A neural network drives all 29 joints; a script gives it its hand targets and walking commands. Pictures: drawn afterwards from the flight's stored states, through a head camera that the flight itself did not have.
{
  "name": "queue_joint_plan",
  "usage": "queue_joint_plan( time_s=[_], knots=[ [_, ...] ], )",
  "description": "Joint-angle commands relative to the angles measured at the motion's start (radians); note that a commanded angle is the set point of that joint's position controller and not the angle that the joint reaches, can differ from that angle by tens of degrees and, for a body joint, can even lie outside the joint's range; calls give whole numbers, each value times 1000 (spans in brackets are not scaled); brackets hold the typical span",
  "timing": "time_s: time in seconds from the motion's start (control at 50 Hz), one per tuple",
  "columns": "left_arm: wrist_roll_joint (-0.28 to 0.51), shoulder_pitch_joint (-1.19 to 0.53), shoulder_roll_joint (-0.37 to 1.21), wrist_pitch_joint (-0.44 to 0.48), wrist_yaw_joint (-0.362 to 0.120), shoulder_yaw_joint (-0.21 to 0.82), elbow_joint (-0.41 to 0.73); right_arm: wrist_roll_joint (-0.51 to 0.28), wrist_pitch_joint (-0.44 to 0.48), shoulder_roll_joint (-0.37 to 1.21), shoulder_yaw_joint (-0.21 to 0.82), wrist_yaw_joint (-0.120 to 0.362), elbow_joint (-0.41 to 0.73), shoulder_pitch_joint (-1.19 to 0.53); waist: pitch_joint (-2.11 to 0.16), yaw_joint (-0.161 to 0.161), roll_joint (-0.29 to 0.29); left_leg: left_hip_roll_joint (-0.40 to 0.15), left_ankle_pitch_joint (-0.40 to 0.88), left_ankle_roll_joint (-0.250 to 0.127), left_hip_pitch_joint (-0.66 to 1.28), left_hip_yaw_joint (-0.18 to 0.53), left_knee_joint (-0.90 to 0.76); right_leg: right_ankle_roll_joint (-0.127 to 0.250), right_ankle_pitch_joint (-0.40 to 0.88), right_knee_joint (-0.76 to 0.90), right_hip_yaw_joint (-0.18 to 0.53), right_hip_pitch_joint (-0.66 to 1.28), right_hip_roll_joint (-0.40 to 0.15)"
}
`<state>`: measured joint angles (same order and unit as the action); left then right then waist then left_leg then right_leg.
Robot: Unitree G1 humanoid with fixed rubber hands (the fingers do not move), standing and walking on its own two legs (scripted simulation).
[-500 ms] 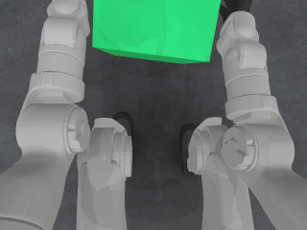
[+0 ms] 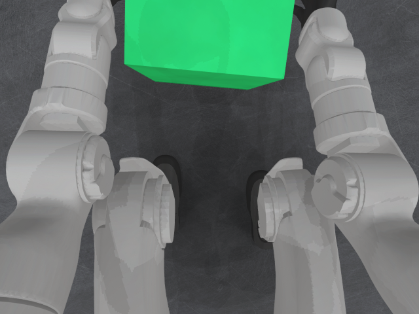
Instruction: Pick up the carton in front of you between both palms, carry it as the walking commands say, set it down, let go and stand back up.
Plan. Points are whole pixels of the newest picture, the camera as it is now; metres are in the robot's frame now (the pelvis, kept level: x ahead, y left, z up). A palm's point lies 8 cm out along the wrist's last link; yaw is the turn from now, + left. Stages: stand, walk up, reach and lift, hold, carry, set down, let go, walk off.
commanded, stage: set down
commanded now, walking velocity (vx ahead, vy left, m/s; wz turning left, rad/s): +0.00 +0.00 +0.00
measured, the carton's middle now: (207, 19) +0.54 +0.05 -0.24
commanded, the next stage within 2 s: let go in 1.92 s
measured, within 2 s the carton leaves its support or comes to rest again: neither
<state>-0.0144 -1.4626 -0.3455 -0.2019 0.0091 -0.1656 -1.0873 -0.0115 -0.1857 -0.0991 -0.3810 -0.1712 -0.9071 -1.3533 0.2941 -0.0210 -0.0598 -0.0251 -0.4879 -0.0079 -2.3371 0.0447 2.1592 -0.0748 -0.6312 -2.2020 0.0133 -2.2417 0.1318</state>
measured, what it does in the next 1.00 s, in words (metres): stands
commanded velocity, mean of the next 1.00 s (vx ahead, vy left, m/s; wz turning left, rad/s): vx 0.00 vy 0.00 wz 0.00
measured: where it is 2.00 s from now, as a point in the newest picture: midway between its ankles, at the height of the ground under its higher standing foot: (215, 216)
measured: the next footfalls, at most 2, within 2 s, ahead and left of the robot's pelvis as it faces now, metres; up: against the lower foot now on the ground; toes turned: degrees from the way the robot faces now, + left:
none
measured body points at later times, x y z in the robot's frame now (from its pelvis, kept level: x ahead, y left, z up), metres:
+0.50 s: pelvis -0.01 +0.00 +0.00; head +0.36 +0.05 +0.25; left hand +0.55 +0.21 -0.17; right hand +0.55 -0.10 -0.17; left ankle +0.13 +0.12 -0.33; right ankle +0.10 -0.12 -0.33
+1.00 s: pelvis +0.00 +0.00 +0.00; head +0.36 +0.04 +0.25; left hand +0.56 +0.26 -0.16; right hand +0.56 -0.13 -0.16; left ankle +0.13 +0.12 -0.33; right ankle +0.10 -0.12 -0.33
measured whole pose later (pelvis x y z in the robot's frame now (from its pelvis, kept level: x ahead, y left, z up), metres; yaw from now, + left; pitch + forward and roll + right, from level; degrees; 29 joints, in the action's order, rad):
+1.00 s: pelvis +0.00 +0.00 +0.00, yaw +1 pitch +34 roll -3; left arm 0.23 -1.49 -0.53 -0.06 0.01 -0.04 -1.16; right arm -0.22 -0.09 -0.25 -0.14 -0.18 -0.94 -1.36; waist 0.40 0.01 -0.04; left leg -0.01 -0.50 0.00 -2.27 0.05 2.18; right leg -0.07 -0.66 -2.23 0.01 -2.16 0.11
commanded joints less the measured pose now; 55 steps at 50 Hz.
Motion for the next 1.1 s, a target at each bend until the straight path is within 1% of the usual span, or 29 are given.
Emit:
queue_joint_plan(
  time_s=[0.0,0.04,0.16,0.28,0.42,0.5,0.54,0.56,0.58,0.6,0.62,0.64,0.66,0.7,0.74,0.78,0.82,0.86,0.9,0.94,1.02,1.08],
  knots=[
    [65,-478,836,41,-239,212,104,-63,14,837,362,265,68,-587,-1025,-44,23,91,238,-12,657,-69,-119,32,218,192,-105,328,47],
    [52,-467,823,38,-246,190,82,-53,11,825,347,268,52,-584,-984,-48,14,89,215,-16,633,-67,-120,34,198,195,-102,313,47],
    [6,-430,774,23,-264,140,30,-8,0,776,281,281,-2,-544,-848,-45,24,88,158,-27,579,-57,-125,44,148,200,-91,265,47],
    [-38,-380,716,10,-272,97,-2,37,-7,716,221,286,-42,-490,-751,-42,25,86,121,-34,549,-45,-131,50,112,203,-82,235,43],
    [-78,-334,636,1,-268,54,-28,79,-13,638,165,283,-75,-436,-681,-37,27,84,86,-36,534,-34,-140,53,76,206,-76,219,39],
    [-84,-333,578,11,-255,46,-37,87,-5,586,146,269,-78,-423,-683,-36,28,78,87,-27,553,-35,-140,43,75,205,-78,241,33],
    [-82,-329,502,26,-236,33,-47,86,5,512,129,252,-80,-410,-699,-34,29,71,93,-18,573,-39,-137,33,80,202,-83,264,26],
    [-82,-313,415,37,-216,11,-54,88,13,429,110,234,-83,-387,-712,-32,30,65,96,-12,588,-41,-136,25,85,199,-87,279,20],
    [-84,-288,284,51,-185,-19,-64,92,25,307,80,205,-91,-347,-728,-30,32,57,101,-3,607,-43,-135,16,91,196,-91,299,12],
    [-91,-248,101,71,-139,-62,-76,95,39,129,44,164,-101,-292,-745,-26,36,47,105,6,635,-43,-136,7,96,197,-96,319,2],
    [-82,-221,-86,97,-80,-92,-59,86,61,-64,26,114,-98,-243,-774,-26,46,39,115,12,673,-44,-137,-1,108,197,-98,341,-7],
    [-53,-234,-201,120,-33,-85,-49,58,86,-184,28,73,-79,-239,-816,-23,54,32,138,14,703,-42,-129,-6,131,196,-98,364,-10],
    [-15,-270,-250,142,-3,-69,-53,14,104,-225,44,45,-68,-263,-864,-25,68,28,172,17,722,-38,-117,-8,162,188,-93,380,-15],
    [67,-341,-292,177,24,-27,-33,-73,129,-262,109,21,-66,-302,-964,-24,83,23,263,15,785,-23,-90,-9,237,165,-90,399,-30],
    [146,-382,-302,196,27,31,-8,-148,141,-269,180,16,-41,-337,-1045,-15,86,15,333,11,840,-8,-70,-8,288,152,-90,398,-46],
    [209,-395,-296,199,18,85,10,-197,144,-260,233,16,-6,-354,-1113,-4,88,11,383,9,893,-3,-59,-5,319,150,-94,405,-56],
    [248,-379,-296,194,9,118,11,-224,142,-255,260,15,16,-340,-1168,5,91,8,405,11,931,-6,-56,-2,334,153,-100,425,-59],
    [269,-346,-304,186,4,131,-1,-234,136,-258,263,10,27,-309,-1215,13,97,8,405,12,956,-16,-60,-1,335,160,-108,450,-57],
    [271,-311,-312,176,1,130,-3,-227,128,-263,251,2,48,-272,-1262,20,102,10,394,13,975,-30,-73,1,329,177,-115,479,-52],
    [254,-281,-316,165,1,118,17,-211,116,-258,234,-8,84,-240,-1320,24,112,17,380,13,999,-46,-95,4,324,204,-120,512,-45],
    [192,-250,-320,128,3,63,128,-177,81,-230,205,-29,187,-190,-1429,15,134,39,358,5,1034,-79,-167,13,314,280,-124,576,-23],
    [139,-213,-296,99,-1,18,132,-144,53,-201,168,-33,178,-150,-1339,11,145,49,303,4,964,-87,-233,15,269,343,-120,534,-18]
  ],
)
